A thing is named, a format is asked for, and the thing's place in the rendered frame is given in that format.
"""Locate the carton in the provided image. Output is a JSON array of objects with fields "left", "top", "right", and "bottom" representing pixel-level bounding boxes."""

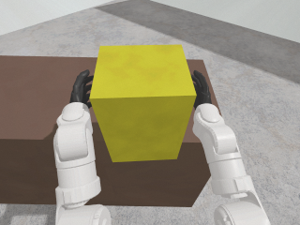
[{"left": 89, "top": 44, "right": 197, "bottom": 162}]

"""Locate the left robot hand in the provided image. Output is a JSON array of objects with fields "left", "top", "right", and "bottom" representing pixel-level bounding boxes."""
[{"left": 69, "top": 69, "right": 94, "bottom": 109}]

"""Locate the left robot forearm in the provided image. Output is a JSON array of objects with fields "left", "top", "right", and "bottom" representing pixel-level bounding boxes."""
[{"left": 53, "top": 102, "right": 101, "bottom": 225}]

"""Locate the right robot forearm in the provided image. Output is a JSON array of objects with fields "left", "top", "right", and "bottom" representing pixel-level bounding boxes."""
[{"left": 192, "top": 103, "right": 271, "bottom": 225}]

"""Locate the right robot hand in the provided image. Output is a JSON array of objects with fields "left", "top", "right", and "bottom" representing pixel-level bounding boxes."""
[{"left": 190, "top": 70, "right": 212, "bottom": 111}]

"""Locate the right robot upper arm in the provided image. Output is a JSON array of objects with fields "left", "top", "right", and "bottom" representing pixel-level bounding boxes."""
[{"left": 214, "top": 200, "right": 270, "bottom": 225}]

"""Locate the pedestal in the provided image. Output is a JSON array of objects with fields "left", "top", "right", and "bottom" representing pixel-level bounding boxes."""
[{"left": 0, "top": 55, "right": 222, "bottom": 207}]

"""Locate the left robot upper arm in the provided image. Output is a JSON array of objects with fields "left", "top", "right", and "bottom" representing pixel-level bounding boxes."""
[{"left": 57, "top": 204, "right": 112, "bottom": 225}]

